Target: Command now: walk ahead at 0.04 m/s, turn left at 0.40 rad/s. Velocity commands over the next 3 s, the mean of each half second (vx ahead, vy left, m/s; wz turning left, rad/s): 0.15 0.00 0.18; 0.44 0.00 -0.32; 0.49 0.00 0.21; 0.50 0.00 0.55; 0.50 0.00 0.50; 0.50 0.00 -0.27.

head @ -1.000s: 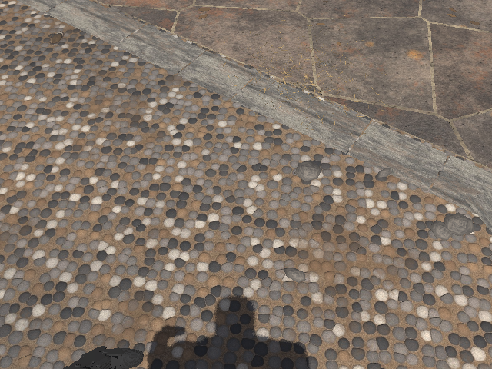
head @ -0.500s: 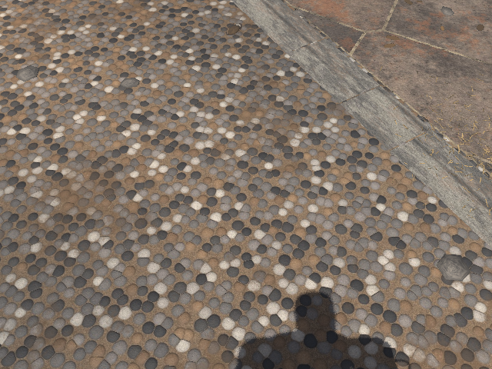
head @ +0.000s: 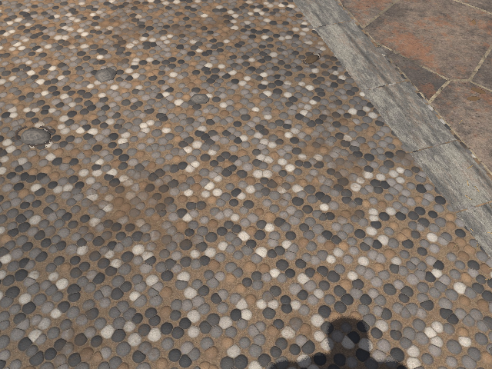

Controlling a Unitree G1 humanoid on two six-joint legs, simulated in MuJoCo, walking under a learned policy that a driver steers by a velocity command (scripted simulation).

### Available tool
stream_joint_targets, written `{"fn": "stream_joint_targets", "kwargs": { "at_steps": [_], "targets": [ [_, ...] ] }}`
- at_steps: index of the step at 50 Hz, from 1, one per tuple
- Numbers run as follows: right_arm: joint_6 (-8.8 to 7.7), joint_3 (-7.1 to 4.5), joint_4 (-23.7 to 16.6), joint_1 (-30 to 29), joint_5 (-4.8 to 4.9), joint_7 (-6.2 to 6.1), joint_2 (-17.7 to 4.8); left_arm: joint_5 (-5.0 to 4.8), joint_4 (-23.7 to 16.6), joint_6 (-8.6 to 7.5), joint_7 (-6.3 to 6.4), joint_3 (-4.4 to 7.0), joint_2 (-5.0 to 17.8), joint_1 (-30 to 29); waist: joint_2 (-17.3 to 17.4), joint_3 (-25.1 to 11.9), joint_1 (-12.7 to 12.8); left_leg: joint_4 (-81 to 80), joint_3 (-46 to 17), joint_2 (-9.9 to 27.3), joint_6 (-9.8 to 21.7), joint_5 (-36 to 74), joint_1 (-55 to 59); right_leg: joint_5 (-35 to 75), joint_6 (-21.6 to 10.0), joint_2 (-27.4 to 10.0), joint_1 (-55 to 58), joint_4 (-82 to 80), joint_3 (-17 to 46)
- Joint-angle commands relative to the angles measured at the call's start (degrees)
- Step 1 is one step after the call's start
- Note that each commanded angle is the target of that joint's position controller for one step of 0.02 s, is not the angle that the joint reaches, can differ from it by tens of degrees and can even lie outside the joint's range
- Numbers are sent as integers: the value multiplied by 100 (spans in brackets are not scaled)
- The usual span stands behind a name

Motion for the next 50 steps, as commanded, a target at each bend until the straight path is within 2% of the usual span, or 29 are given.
{"fn": "stream_joint_targets", "kwargs": {
  "at_steps": [1, 4, 5, 6, 7, 8, 9, 10, 12, 14, 15, 20, 23, 25, 26, 27, 28, 29, 30, 31, 33, 35, 40, 43, 45, 47, 48, 49, 50],
  "targets": [
    [-21, -166, -291, 68, -37, -4, -770, -76, -363, -114, 39, 85, 475, 140, 728, -571, 62, -431, -1779, 1691, 679, 1225, 734, -285, -151, 167, 323, -522, -123],
    [29, -108, -264, -141, 55, -34, -709, -77, -244, -195, 67, 48, 408, 652, 629, -527, 371, -118, -1799, 1471, 346, 1219, 442, 455, -353, 227, 1429, -2328, -213],
    [18, -52, -276, -94, 95, -62, -556, -1, -244, -245, 98, 74, 576, 662, 292, -488, 330, 163, -1615, 1212, 54, 407, 98, 763, -459, -209, 1877, -2997, 230],
    [-11, 67, -291, 300, 96, -67, -124, 96, -398, -267, 128, 86, 901, 415, -904, -623, 35, 1141, -764, 587, -269, -1350, -321, 1195, -774, -1591, 2255, -3478, 1620],
    [4, -46, -314, 52, 70, -109, -540, 113, -447, -240, 68, 121, 1109, 147, -1179, -231, 146, 1832, 80, -71, -388, -2514, -718, 2591, -1516, -2165, 1503, -3348, 2284],
    [17, -93, -242, 50, -18, -110, -709, 61, -392, -260, 23, 86, 883, 258, -684, -242, 148, 2564, -54, 204, -470, -2467, -475, 3046, -1750, -2087, 1354, -3224, 2042],
    [31, -97, -127, 93, 21, -78, -661, -1, -377, -288, -9, 10, 641, 58, -485, -188, 25, 2796, -79, 271, -526, -2152, -385, 3142, -1619, -1723, 1322, -3146, 1525],
    [53, -83, -41, 147, 51, -61, -597, 17, -382, -290, -21, -13, 571, -76, -509, -177, -29, 2930, -45, 270, -606, -1923, -310, 3292, -1412, -1372, 1361, -3053, 1072],
    [70, -10, 70, 192, -33, 11, -479, 52, -234, -298, -35, 19, 645, 255, -898, -317, 128, 2803, 166, 328, -671, -1677, -611, 1924, -1221, -1020, 1957, -3230, 888],
    [30, 21, 33, -209, -74, 84, -490, 25, -10, -274, -89, 95, 756, 742, -924, -78, 425, 2590, 374, 433, -708, -1613, -1155, 255, -1287, -1025, 2422, -3550, 1202],
    [2, 35, -1, -413, -76, 114, -484, 11, 71, -280, -101, 125, 788, 870, -886, 40, 501, 2425, 493, 530, -727, -1579, -1326, -110, -1335, -1072, 2568, -3662, 1331],
    [-201, 145, -7, -940, -43, 156, -294, 51, 399, -407, -154, 250, 898, 1241, -790, 80, 677, 1461, 924, 775, -629, -1702, -965, -92, -1493, -1165, 2609, -3735, 1348],
    [-303, 180, 50, -881, -1, 137, -263, 44, 498, -421, -210, 301, 916, 1192, -806, 104, 558, 715, 1085, 750, -383, -1604, -213, -73, -1509, -1169, 2096, -3706, 1244],
    [-374, 206, 278, -345, -8, 88, -148, -32, 511, -390, -237, 319, 901, 948, -615, 102, 181, -338, 1312, 657, -190, -684, 1076, 12, -1342, -978, 1255, -3372, 925],
    [-428, 171, 437, 72, -38, 26, -245, -56, 518, -400, -240, 284, 747, 925, -359, 8, -15, -534, 1124, 714, -130, -583, 2122, -51, -1184, -793, 459, -2926, 821],
    [-496, 94, 582, 719, -88, -59, -584, -57, 370, -443, -249, 180, 410, 686, 325, -238, -349, -929, 103, 1584, -17, -1417, 3151, -542, -935, -394, -522, -1980, 456],
    [-521, -37, 598, 1223, -78, -107, -1235, -93, 98, -492, -267, 43, -70, 426, 1468, -426, -584, -1760, -1879, 2984, 352, -3256, 3538, -1080, -697, 350, -1494, -371, -376],
    [-497, -111, 712, 1122, -89, -125, -1349, 5, 66, -482, -228, 184, 547, 244, 1026, 320, -510, -1984, -2366, 3413, 791, -3536, 2561, -1009, -765, 184, -1886, 466, -140],
    [-519, 7, 587, 632, -70, -103, -913, -2, 218, -470, -278, 254, 705, 417, 547, 651, -163, -1957, -1829, 3033, 690, -3289, 2263, -487, -802, -59, -1848, 839, 158],
    [-563, 96, 494, 278, -30, -80, -599, -6, 379, -473, -343, 252, 634, 695, 545, 668, 53, -2004, -1235, 2720, 465, -2661, 2063, -79, -758, -128, -1684, 882, 187],
    [-661, 176, 475, 159, -20, -97, -383, 73, 526, -430, -421, 254, 556, 833, 579, 498, 178, -2005, -258, 2349, 248, -1196, 2013, 487, -610, -194, -1482, 1104, 29],
    [-731, 185, 595, 372, 0, -77, -366, 100, 477, -395, -467, 222, 394, 685, 536, 374, 175, -1892, 327, 2228, 216, -87, 2009, 841, -513, -207, -1576, 1338, -84],
    [-788, 243, 783, 579, 0, -49, -263, 99, 53, -366, -567, 115, 184, -267, 530, 603, 119, -1847, 1245, 2078, 230, 1510, 1696, 1611, -350, -229, -1671, 462, -486],
    [-806, 240, 902, 743, 20, -84, -366, 104, -221, -363, -650, 17, 73, -828, 514, 660, 30, -1804, 1583, 2145, 185, 2149, 1668, 1861, -503, -198, -1147, -546, -928],
    [-793, 230, 989, 837, 18, -115, -462, 106, -301, -356, -647, 7, 101, -879, 488, 567, 83, -1466, 1769, 2242, 116, 3238, 1995, 1719, -730, -29, -788, -988, -1152],
    [-749, 195, 1015, 807, 10, -169, -636, 129, -217, -347, -586, 60, 238, -469, 631, 170, 319, -555, 1963, 2325, 32, 5194, 2362, 1253, -1007, 317, -180, -1071, -1374],
    [-692, 166, 1005, 767, -17, -194, -730, 140, -87, -357, -560, 114, 355, 27, 681, -161, 555, 271, 2038, 2367, 22, 5776, 2402, 966, -1152, 499, 354, -1102, -1400],
    [-649, 176, 1044, 877, -6, -189, -731, 178, 153, -400, -516, 185, 486, 747, 636, -590, 823, 1254, 1981, 2398, 29, 5438, 2039, 937, -1330, 607, 1402, -1403, -1201],
    [-644, 217, 1021, 884, 12, -144, -658, 250, 458, -438, -423, 299, 715, 1623, 351, -992, 1239, 2596, 2037, 2231, -12, 4072, 1064, 829, -1554, 273, 2819, -1803, -637]
  ]
}}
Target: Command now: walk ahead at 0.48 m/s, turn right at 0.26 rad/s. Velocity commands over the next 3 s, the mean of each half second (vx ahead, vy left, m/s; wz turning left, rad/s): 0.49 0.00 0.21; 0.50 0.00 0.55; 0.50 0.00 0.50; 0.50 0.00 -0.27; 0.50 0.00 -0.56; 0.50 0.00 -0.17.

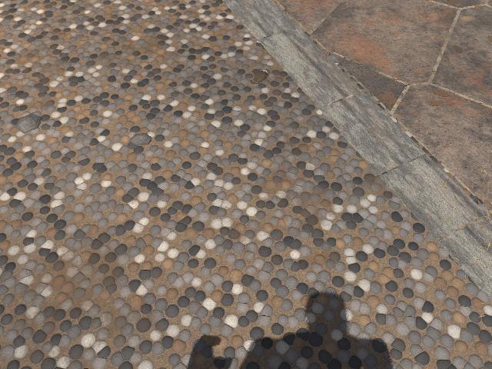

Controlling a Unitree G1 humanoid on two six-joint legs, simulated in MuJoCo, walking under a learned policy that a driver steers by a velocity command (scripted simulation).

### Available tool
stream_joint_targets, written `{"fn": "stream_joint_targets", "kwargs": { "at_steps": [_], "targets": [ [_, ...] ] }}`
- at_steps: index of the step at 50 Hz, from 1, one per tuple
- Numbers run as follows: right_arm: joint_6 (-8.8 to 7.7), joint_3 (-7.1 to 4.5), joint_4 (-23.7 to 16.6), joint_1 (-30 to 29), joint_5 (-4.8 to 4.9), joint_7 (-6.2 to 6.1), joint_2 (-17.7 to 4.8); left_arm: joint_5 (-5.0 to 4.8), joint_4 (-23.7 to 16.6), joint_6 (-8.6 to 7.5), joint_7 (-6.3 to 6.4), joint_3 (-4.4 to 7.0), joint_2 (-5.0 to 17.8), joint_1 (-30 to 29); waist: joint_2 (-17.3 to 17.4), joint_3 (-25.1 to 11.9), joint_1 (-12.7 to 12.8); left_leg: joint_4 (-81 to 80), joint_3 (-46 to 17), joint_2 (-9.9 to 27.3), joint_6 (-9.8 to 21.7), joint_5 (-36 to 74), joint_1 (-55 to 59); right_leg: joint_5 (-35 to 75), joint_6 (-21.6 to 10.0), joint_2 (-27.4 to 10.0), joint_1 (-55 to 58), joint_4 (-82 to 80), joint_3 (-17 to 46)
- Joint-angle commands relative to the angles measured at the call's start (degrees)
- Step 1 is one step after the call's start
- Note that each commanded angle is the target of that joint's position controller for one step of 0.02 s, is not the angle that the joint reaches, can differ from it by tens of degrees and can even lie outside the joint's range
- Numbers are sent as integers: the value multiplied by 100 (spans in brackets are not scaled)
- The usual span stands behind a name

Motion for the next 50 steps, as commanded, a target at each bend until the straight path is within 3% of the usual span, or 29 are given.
{"fn": "stream_joint_targets", "kwargs": {
  "at_steps": [1, 2, 3, 4, 5, 7, 10, 13, 18, 22, 25, 26, 27, 28, 29, 30, 31, 32, 33, 34, 36, 39, 43, 47, 49, 50],
  "targets": [
    [-25, -11, -468, 484, 144, 116, -249, 146, 463, -53, 227, 449, 1415, 2508, -1026, -1850, 860, 4912, -134, 332, 288, 1198, -3641, -860, -1099, -1978, 4883, -603, 3143],
    [-40, -160, -495, 279, 159, 125, -774, -102, 400, 0, 243, 478, 1474, 2552, -624, -2463, 1002, 6013, -1210, -246, 294, -59, -4200, -817, -1482, -2630, 4867, -1476, 4962],
    [-65, -209, -702, -415, 173, 123, -901, -161, 415, 4, 294, 441, 1323, 1948, -149, -1440, 823, 5904, -1567, 115, 359, 609, -4593, -702, -1170, -2375, 4042, -1641, 3820],
    [-113, -164, -738, -567, 187, 151, -763, -148, 415, -50, 308, 344, 984, 1614, 52, -750, 646, 5447, -1584, 274, 391, 958, -4438, -317, -943, -2201, 3062, -1870, 3076],
    [-78, -165, -614, -478, 152, 159, -669, -113, 440, -120, 311, 269, 728, 1366, 224, -400, 403, 4971, -1621, 446, 400, 1111, -4097, 43, -630, -1915, 2439, -2060, 2464],
    [150, -147, -387, -46, -15, 210, -482, -134, 527, -266, 330, 168, 455, 1205, -41, -220, 100, 4509, -1645, 533, 330, 1242, -3474, 421, -318, -1582, 1740, -2339, 1611],
    [298, -191, -408, -233, -5, 297, -403, -143, 694, -436, 312, 182, 549, 1455, -127, -57, 53, 4168, -1616, 520, 289, 1636, -3822, 771, -125, -1428, 1781, -2590, 1012],
    [323, -219, -591, -860, 19, 334, -397, -149, 792, -464, 322, 164, 516, 1684, -243, 156, 191, 3629, -1550, 515, 230, 2303, -4527, 1059, 127, -1284, 2091, -2709, 514],
    [259, -141, -905, -1763, -1, 401, -231, -170, 953, -481, 404, 89, 445, 1960, -267, 264, 377, 2122, -1040, 359, 202, 3087, -4627, 2075, 285, -1262, 2578, -2604, -102],
    [248, -82, -1170, -2275, -34, 436, -185, -150, 1176, -422, 519, 66, 513, 2347, -280, 287, 495, 1278, -553, 125, 430, 2817, -4507, 3380, 313, -1486, 3389, -2224, -392],
    [273, -159, -1093, -1772, -49, 392, -354, -116, 1195, -342, 614, 107, 761, 2214, -545, -113, 159, 1164, -260, -373, 796, 1939, -3709, 5773, 389, -1635, 3789, -1140, -623],
    [271, -216, -984, -1334, -55, 370, -464, -93, 1164, -294, 630, 135, 859, 2107, -609, -359, -57, 1110, -253, -531, 955, 1634, -3231, 6126, 370, -1684, 3757, -436, -662],
    [242, -307, -829, -764, -73, 345, -631, -75, 1109, -249, 617, 155, 930, 2031, -598, -693, -306, 876, -380, -646, 1136, 1444, -2530, 5799, 320, -1713, 3528, 524, -642],
    [202, -439, -607, 52, -139, 292, -878, -106, 1000, -236, 569, 167, 973, 1829, -313, -1068, -773, 276, -830, -480, 1405, 1506, -1324, 4559, 385, -1576, 2721, 2002, -718],
    [229, -625, -596, 293, -156, 202, -1497, -149, 726, -282, 480, 64, 472, 1964, 732, -1525, -597, 200, -2976, 1064, 1967, 1324, 181, 434, 588, -915, 840, 3997, -713],
    [283, -684, -695, 75, -12, 233, -1731, -197, 369, -339, 389, 106, 548, 1745, 1091, -1837, -384, -635, -5743, 1920, 2765, 1575, 1003, -2364, 741, 161, -994, 5359, 370],
    [309, -648, -650, -142, 99, 203, -1532, -136, 262, -418, 357, 99, 651, 1188, 285, -1063, -388, -847, -4850, 1758, 2494, 1598, 505, -1705, 669, -372, -1593, 5147, 997],
    [300, -577, -675, -425, 113, 177, -1226, -194, 203, -495, 335, 85, 652, 1130, 27, -532, -182, -1005, -4207, 1593, 2224, 1971, -286, -1202, 680, -584, -1437, 4632, 932],
    [276, -508, -704, -694, 85, 161, -975, -179, 281, -488, 345, 97, 636, 1225, -294, -179, 119, -1107, -3673, 1270, 1916, 2599, -932, -1028, 732, -755, -1097, 4108, 893],
    [231, -456, -724, -843, 122, 126, -845, -69, 281, -386, 343, 90, 607, 1301, -282, -100, 298, -1150, -3248, 973, 1760, 3120, -1352, -980, 849, -843, -759, 3783, 890],
    [106, -429, -738, -822, 155, 127, -865, 44, 260, -166, 294, 70, 499, 1421, -64, -245, 431, -1168, -2825, 668, 1674, 3829, -1662, -927, 1039, -878, -400, 3387, 795],
    [43, -488, -706, -525, 148, 143, -1110, 31, 2, -42, 255, 47, 448, 928, 143, -189, 336, -1234, -2627, 427, 1549, 4134, -1817, -434, 1219, -877, -607, 2687, 611],
    [93, -490, -684, -33, 132, 146, -1102, -11, -366, -37, 237, 16, 469, -31, 373, -116, -60, -1140, -2774, 328, 1313, 4119, -1371, 336, 1256, -759, -1028, 1572, 584],
    [127, -504, -695, 294, 76, 102, -1162, -64, -659, -106, 206, -44, 499, -715, 443, -120, -335, -878, -3049, 443, 1282, 4339, -769, 610, 1148, -517, -1092, 684, 615],
    [125, -522, -747, 261, 42, 60, -1239, -88, -771, -159, 206, -48, 585, -802, 492, -117, -298, -692, -3243, 571, 1204, 4503, -628, 535, 1032, -424, -811, 264, 705],
    [118, -537, -801, 128, 34, 35, -1294, -97, -753, -185, 215, -30, 666, -617, 518, -141, -162, -576, -3321, 614, 1106, 4585, -680, 438, 958, -379, -433, 20, 768]
  ]
}}
Over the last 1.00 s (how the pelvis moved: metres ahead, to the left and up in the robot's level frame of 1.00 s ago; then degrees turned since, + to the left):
0.25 -0.03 -0.02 -9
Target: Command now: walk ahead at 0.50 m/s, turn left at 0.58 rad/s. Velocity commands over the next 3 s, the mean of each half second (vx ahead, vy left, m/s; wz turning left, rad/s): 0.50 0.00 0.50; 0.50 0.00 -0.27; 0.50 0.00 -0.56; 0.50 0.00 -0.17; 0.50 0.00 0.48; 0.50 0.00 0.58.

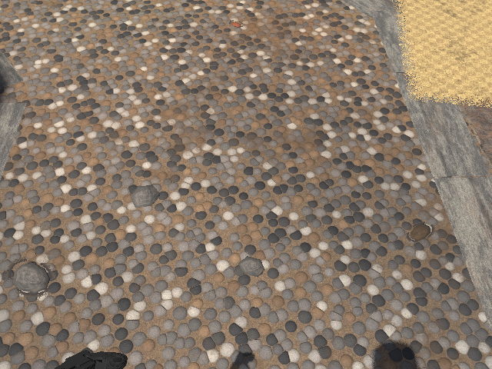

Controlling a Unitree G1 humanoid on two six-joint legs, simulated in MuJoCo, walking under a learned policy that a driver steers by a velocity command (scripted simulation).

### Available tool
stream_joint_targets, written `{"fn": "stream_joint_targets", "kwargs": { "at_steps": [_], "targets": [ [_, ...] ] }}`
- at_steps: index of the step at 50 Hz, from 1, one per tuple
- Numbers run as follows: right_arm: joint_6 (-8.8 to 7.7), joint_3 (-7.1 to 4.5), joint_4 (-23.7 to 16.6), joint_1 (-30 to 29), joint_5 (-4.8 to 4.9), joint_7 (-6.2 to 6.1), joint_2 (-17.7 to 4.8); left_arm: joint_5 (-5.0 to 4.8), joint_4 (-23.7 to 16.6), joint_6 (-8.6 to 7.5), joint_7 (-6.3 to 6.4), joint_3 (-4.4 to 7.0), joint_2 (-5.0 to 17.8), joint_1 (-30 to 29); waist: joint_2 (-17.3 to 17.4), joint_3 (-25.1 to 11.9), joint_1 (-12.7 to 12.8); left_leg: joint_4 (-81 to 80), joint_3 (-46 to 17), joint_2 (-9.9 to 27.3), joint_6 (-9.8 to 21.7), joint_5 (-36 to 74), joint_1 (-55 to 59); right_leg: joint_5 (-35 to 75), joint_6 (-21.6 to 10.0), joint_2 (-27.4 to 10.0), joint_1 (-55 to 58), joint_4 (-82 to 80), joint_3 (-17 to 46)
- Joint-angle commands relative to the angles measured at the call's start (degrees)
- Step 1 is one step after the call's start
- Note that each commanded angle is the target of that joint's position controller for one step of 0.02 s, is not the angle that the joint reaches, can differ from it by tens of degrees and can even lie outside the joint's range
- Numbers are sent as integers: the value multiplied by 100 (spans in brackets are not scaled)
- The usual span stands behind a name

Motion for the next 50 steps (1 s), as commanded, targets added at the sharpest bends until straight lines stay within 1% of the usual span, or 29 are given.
{"fn": "stream_joint_targets", "kwargs": {
  "at_steps": [1, 2, 3, 4, 5, 6, 7, 8, 9, 11, 14, 17, 20, 24, 26, 27, 28, 29, 30, 31, 32, 33, 34, 35, 36, 39, 44, 47, 50],
  "targets": [
    [-61, -233, -347, -118, -38, -77, -1061, -44, -471, -178, 40, 158, 691, -100, 716, -118, 374, 397, -1027, 1517, 339, 3982, -211, -249, -220, 317, 939, -643, -38],
    [-88, -250, -409, -292, -45, -54, -1137, -50, -280, -213, 93, 228, 856, 519, 683, -387, 640, 951, -1002, 1410, 214, 4549, -386, -490, -322, 483, 1793, -725, -87],
    [-126, -246, -434, -412, -2, 3, -1135, -32, -57, -283, 161, 298, 1007, 1370, 390, -832, 1088, 2036, -756, 1070, 79, 4485, -699, -343, -462, 389, 2930, -1088, -56],
    [-177, -125, -600, -323, 56, 66, -710, 101, -19, -325, 267, 390, 1394, 2250, -161, -1662, 1361, 3599, -406, 696, -32, 2931, -1423, -1535, -706, -809, 4259, -1249, 1125],
    [-150, -20, -761, 472, 231, 59, -161, 196, -87, -256, 277, 500, 1879, 2123, -1628, -2250, 827, 5133, 210, -206, -216, -1347, -3163, -1855, -1386, -2337, 5422, -1907, 3866],
    [-64, -61, -595, 371, 3, 4, -705, 86, -142, -171, 245, 463, 1410, 1735, -845, -1749, 705, 5693, 223, 351, -147, -1057, -3720, -2765, -1444, -2183, 4797, -2130, 4292],
    [-25, -94, -594, -46, -52, 43, -790, 30, -216, -161, 232, 340, 891, 1340, -204, -890, 667, 5625, 315, 612, -171, -451, -3728, -2755, -1310, -1915, 3918, -2250, 3276],
    [-5, -78, -629, -290, -56, 93, -709, 30, -186, -172, 208, 273, 636, 1139, 43, -477, 612, 5377, 408, 805, -217, -101, -3604, -2016, -1182, -1601, 3348, -2355, 2406],
    [41, -74, -650, -386, -97, 146, -633, 27, -117, -200, 214, 250, 580, 1184, -173, -312, 576, 5187, 457, 944, -260, 10, -3479, -1368, -1062, -1371, 3044, -2442, 1765],
    [173, -49, -683, -378, -142, 244, -518, -26, 47, -300, 193, 249, 568, 1371, -438, -233, 490, 5075, 562, 1037, -327, 122, -3289, -505, -988, -1168, 2733, -2584, 1030],
    [260, -6, -900, -812, -138, 337, -400, -88, 177, -429, 138, 297, 630, 1568, -375, -172, 481, 4919, 624, 1152, -386, 473, -3734, 187, -1087, -1228, 2854, -2787, 441],
    [233, 60, -1099, -1356, -147, 382, -279, -58, 351, -445, 107, 297, 600, 1828, -302, -34, 566, 4232, 617, 1144, -466, 977, -4053, 530, -1144, -1111, 2937, -2909, -26],
    [168, 174, -1231, -1879, -138, 421, -120, -69, 470, -441, 71, 294, 619, 1900, -308, 63, 640, 2953, 902, 1074, -479, 1572, -3657, 749, -1051, -899, 2842, -2943, -547],
    [125, 242, -1411, -2492, -167, 431, -147, -92, 738, -372, 93, 327, 809, 2337, -326, 174, 806, 1936, 1339, 1003, -325, 1357, -3193, 1156, -1025, -1102, 3219, -2831, -656],
    [80, 235, -1422, -2499, -210, 374, -213, -107, 908, -283, 102, 329, 883, 2512, -345, 145, 752, 1603, 1470, 913, -170, 889, -2917, 2036, -1042, -1188, 3561, -2444, -525],
    [37, 213, -1329, -2221, -228, 334, -255, -109, 959, -249, 108, 331, 934, 2515, -362, -11, 601, 1400, 1524, 764, -88, 694, -2493, 2854, -1020, -1162, 3669, -1977, -523],
    [-39, 164, -1074, -1482, -261, 285, -322, -139, 1001, -215, 110, 318, 935, 2479, -222, -393, 230, 937, 1559, 614, 22, 908, -1541, 3269, -934, -991, 3552, -1085, -654],
    [-109, 53, -739, -512, -353, 208, -604, -168, 941, -223, 102, 261, 787, 2470, 30, -1036, -134, 891, 1176, 959, 171, 951, -60, 2415, -823, -737, 2796, 81, -752],
    [-132, -106, -682, 251, -462, 93, -1245, -295, 562, -255, 39, 104, 219, 2546, 1162, -1957, -314, 691, -1051, 2816, 620, 377, 1768, -273, -564, -133, 968, 2095, -991],
    [-59, -180, -657, 251, -213, 40, -1436, -242, 581, -202, 93, 217, 471, 2647, 1436, -2249, -202, 43, -2502, 3509, 913, 853, 1721, -2733, -553, 470, 141, 3237, -384],
    [-46, -108, -678, -185, -112, 28, -1134, -182, 592, -145, 129, 316, 706, 2269, 800, -1419, -61, 61, -1576, 3190, 756, 963, 1065, -2398, -629, 149, -164, 3444, 136],
    [-89, 5, -678, -583, -90, 39, -717, -203, 599, -160, 98, 282, 532, 2132, 705, -729, 150, -163, -822, 2889, 568, 1151, 281, -1987, -634, -56, -132, 3180, 125],
    [-134, 80, -676, -848, -82, 51, -427, -192, 688, -126, 82, 290, 441, 2150, 649, -386, 329, -423, -303, 2611, 317, 1189, -257, -1717, -614, -181, 78, 2866, 91],
    [-178, 125, -636, -974, -48, 35, -280, -90, 748, -50, 53, 305, 397, 2232, 801, -183, 491, -599, 68, 2417, 172, 1310, -652, -1549, -557, -244, 282, 2701, 82],
    [-224, 140, -616, -1020, -53, 22, -224, -35, 834, 29, 9, 304, 306, 2367, 828, -155, 585, -717, 347, 2318, 121, 1437, -839, -1380, -508, -235, 450, 2709, 54],
    [-375, 86, -472, -839, -17, 4, -337, -38, 695, 134, -88, 341, 197, 2000, 678, -36, 677, -943, 871, 2285, 173, 1963, -837, -862, -426, -256, 95, 2671, 8],
    [-396, 86, -264, -535, -40, -29, -280, -18, 346, 146, -162, 300, 95, 1028, 597, 239, 558, -993, 1628, 2177, 198, 2303, -629, 78, -346, -274, -440, 1629, -153],
    [-385, 56, -158, -343, -40, -62, -410, 9, 99, 130, -231, 224, 35, 406, 606, 350, 404, -952, 1961, 2241, 164, 2598, -449, 393, -457, -180, -188, 657, -490],
    [-317, 18, -20, -100, -56, -100, -541, 39, -87, 125, -264, 218, 110, 100, 552, 387, 338, -634, 2190, 2393, 79, 3382, 122, 7, -708, -29, -53, 138, -770]
  ]
}}
Over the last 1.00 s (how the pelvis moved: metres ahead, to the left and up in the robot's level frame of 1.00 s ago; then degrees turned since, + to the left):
0.55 0.08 0.02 28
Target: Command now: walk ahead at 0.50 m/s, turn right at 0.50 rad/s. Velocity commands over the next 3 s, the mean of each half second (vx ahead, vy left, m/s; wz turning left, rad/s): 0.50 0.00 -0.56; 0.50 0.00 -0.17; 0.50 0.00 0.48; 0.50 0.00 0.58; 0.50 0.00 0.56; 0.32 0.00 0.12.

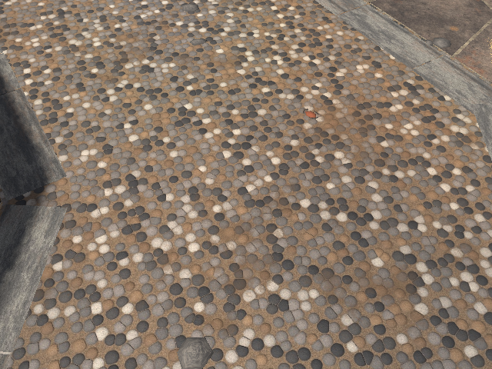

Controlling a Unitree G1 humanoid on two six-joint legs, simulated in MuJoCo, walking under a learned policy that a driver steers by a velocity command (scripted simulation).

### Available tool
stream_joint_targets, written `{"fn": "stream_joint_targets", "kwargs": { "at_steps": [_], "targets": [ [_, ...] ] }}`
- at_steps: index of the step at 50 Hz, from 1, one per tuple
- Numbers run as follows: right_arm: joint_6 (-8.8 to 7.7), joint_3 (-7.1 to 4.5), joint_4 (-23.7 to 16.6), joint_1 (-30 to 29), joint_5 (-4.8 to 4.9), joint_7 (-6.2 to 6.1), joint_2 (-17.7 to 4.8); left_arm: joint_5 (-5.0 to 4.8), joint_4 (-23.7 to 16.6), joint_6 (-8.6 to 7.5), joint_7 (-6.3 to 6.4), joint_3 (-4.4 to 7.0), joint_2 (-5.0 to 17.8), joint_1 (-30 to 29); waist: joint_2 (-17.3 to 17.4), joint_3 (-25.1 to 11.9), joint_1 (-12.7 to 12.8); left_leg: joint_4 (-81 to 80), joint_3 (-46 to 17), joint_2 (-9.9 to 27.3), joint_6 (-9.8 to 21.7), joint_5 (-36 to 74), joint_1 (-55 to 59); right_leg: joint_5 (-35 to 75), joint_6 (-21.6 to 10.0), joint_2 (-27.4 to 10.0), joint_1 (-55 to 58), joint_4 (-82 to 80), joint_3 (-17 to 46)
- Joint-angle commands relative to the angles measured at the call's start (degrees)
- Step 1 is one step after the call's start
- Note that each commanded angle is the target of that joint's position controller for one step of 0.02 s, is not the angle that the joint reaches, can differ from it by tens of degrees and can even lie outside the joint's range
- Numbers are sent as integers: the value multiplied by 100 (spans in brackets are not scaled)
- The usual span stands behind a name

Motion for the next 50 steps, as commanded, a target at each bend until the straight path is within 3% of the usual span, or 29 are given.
{"fn": "stream_joint_targets", "kwargs": {
  "at_steps": [1, 3, 4, 5, 6, 7, 8, 9, 10, 12, 14, 17, 21, 26, 29, 30, 31, 32, 33, 34, 35, 36, 37, 39, 41, 46, 50],
  "targets": [
    [-7, -177, -192, 60, -15, -59, -862, 25, -543, -75, -28, 7, 235, -506, 546, 365, 59, 44, -224, 1736, 539, 4025, -45, -362, -276, 211, 169, -462, -315],
    [66, -223, -182, 8, -33, -89, -1050, 32, -491, -69, 23, 67, 349, -155, 704, 48, 252, 963, -57, 1747, 463, 5809, 212, -1021, -527, 610, 757, -525, -557],
    [133, -252, -190, -22, -42, -89, -1147, 25, -376, -92, 58, 127, 447, 320, 713, -253, 463, 1809, -23, 1740, 451, 6232, 211, -1318, -675, 835, 1281, -630, -595],
    [187, -266, -230, -76, -18, -74, -1207, 54, -148, -152, 116, 220, 587, 1086, 554, -702, 822, 3041, 48, 1654, 353, 5720, -192, -1203, -845, 1018, 2322, -1076, -498],
    [184, -218, -390, -67, -18, -50, -1044, 118, 61, -178, 211, 404, 1108, 1901, -3, -1263, 1143, 4777, 65, 1447, 160, 3869, -1381, -1716, -1148, 230, 3726, -1426, 725],
    [119, -136, -844, -24, 65, 64, -492, -12, -68, -118, 251, 574, 1781, 1544, -1527, -1658, 676, 7028, -386, 5, -238, -1102, -4012, -1618, -2076, -1351, 5288, -2190, 4148],
    [39, -171, -997, -644, -1, 92, -886, -146, -138, -56, 256, 569, 1742, 1640, -418, -1706, 950, 7303, -1643, 124, -196, -932, -4670, -1088, -2133, -1470, 5277, -2630, 4507],
    [-34, -126, -1080, -912, 64, 113, -760, -150, -80, -57, 318, 497, 1472, 1382, -78, -998, 799, 7074, -1743, 447, -139, -415, -4897, -643, -2000, -1410, 4713, -2592, 3646],
    [-82, -107, -1015, -793, 71, 92, -728, -161, -33, -87, 342, 404, 1118, 1188, 346, -445, 508, 6399, -1713, 678, -128, -89, -4583, 78, -1711, -1152, 3845, -2654, 3059],
    [92, -100, -978, -651, -118, 89, -683, -189, -90, -177, 374, 298, 816, 784, 351, -271, 129, 5711, -1763, 840, -232, -12, -3889, 753, -1406, -605, 2982, -2780, 2292],
    [283, -93, -999, -577, -180, 128, -616, -214, -84, -293, 343, 285, 852, 855, 248, -347, 38, 5341, -1674, 813, -349, 0, -3679, 1150, -1403, -395, 2723, -2858, 2035],
    [373, -65, -1214, -1086, -164, 162, -548, -201, -47, -346, 326, 329, 1037, 1116, 109, -170, 148, 4574, -1550, 807, -491, 541, -3964, 854, -1308, -200, 2572, -3039, 1925],
    [364, -34, -1507, -1971, -119, 187, -563, -205, -11, -325, 323, 339, 1043, 1529, -100, -36, 505, 3401, -1570, 695, -555, 1405, -4295, 593, -1079, -86, 2933, -2995, 2051],
    [265, 20, -1806, -2678, -54, 224, -608, -129, -3, -299, 378, 354, 1120, 1906, -189, -43, 779, 2481, -1578, 396, -458, 1564, -4211, 1253, -994, -190, 3503, -2528, 2336],
    [187, -17, -1795, -2299, -24, 201, -784, -93, -126, -302, 430, 382, 1252, 1616, -310, -91, 483, 1880, -1673, 224, -271, 1148, -3237, 1537, -744, -262, 3335, -2152, 2585],
    [158, -61, -1648, -1818, -22, 167, -882, -86, -166, -322, 422, 385, 1296, 1447, -326, -249, 260, 1732, -1582, 88, -166, 948, -2535, 1957, -633, -220, 3176, -1835, 2548],
    [99, -123, -1426, -1113, -49, 111, -987, -119, -152, -355, 390, 364, 1261, 1384, -108, -567, -81, 1368, -1490, 15, -27, 1048, -1599, 2251, -500, 33, 3026, -1034, 2332],
    [26, -212, -1310, -333, -150, 32, -1284, -171, -191, -410, 343, 280, 998, 1444, 350, -1174, -406, 1158, -2203, 754, 241, 530, -412, 1569, -339, 407, 2514, 291, 1953],
    [44, -303, -1334, 159, -277, -31, -1761, -304, -367, -441, 333, 144, 463, 1798, 1318, -1806, -347, 741, -4421, 2209, 694, -507, 870, -1223, -129, 1124, 1124, 1931, 1301],
    [134, -362, -1230, -43, -165, 15, -1829, -189, -343, -408, 338, 161, 685, 2223, 1911, -1827, 10, 151, -6225, 2636, 1169, -794, 778, -2875, -133, 1260, 235, 2660, 1167],
    [168, -250, -1320, -490, -92, 60, -1223, -72, -146, -333, 361, 176, 855, 2035, 874, -969, 129, 158, -5548, 2447, 1147, -1311, 48, -2389, -157, 834, 26, 2988, 1285],
    [156, -161, -1307, -720, -43, 104, -850, -18, -205, -334, 296, 151, 822, 1532, 365, -437, 66, 72, -4693, 2056, 1061, -931, -619, -2003, -127, 709, 102, 2758, 1219],
    [143, -116, -1251, -844, -61, 115, -734, -12, -289, -331, 251, 133, 738, 1299, 436, -228, 162, -29, -4037, 1729, 925, -295, -963, -1831, -95, 566, 191, 2440, 1164],
    [69, -101, -1043, -698, -5, 132, -739, 93, -315, -263, 183, 92, 676, 1260, 795, -191, 293, -66, -3365, 1362, 903, 1131, -1238, -1728, 37, 398, 447, 2075, 935],
    [0, -121, -902, -468, 75, 186, -805, 121, -370, -241, 165, 52, 625, 1156, 784, -328, 332, -47, -3142, 1270, 1060, 2107, -1183, -1657, 171, 333, 452, 1812, 675],
    [77, -214, -682, -121, 101, 167, -959, 38, -789, -269, 133, -154, 372, -97, 777, -10, 95, -339, -2796, 1000, 1097, 1745, -1554, -865, 481, 207, 513, 122, 373],
    [118, -290, -588, 166, 70, 198, -1107, -44, -936, -325, 199, -171, 477, -547, 722, -113, -50, -8, -2926, 1057, 967, 2055, -1524, -581, 504, 393, 1125, -661, 300]
  ]
}}
Over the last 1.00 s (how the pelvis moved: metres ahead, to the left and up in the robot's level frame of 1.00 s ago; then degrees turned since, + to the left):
0.51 0.07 0.00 3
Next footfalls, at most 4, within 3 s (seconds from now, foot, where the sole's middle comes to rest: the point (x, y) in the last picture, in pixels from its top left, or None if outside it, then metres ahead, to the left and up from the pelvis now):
0.10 right None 0.22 -0.09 -0.77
0.64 left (249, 341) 0.55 0.00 -0.77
1.10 right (343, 300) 0.66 -0.28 -0.77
1.60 left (274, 215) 0.96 -0.10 -0.77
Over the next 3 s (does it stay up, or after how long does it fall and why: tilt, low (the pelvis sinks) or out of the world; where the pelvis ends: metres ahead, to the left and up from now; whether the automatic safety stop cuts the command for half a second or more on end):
stays up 1.44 0.04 0.01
